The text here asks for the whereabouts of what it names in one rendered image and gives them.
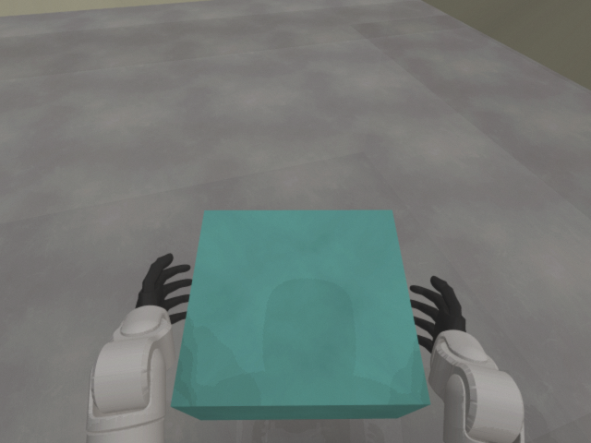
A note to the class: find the robot left forearm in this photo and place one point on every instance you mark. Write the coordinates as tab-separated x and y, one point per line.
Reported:
127	388

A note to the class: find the carton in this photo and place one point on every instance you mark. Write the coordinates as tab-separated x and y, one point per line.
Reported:
299	314

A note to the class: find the robot right forearm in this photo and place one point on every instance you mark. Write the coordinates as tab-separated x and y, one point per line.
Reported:
481	403

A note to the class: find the left robot hand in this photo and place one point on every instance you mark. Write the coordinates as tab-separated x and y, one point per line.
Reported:
154	290

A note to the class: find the right robot hand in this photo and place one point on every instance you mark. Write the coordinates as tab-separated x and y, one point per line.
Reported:
449	316

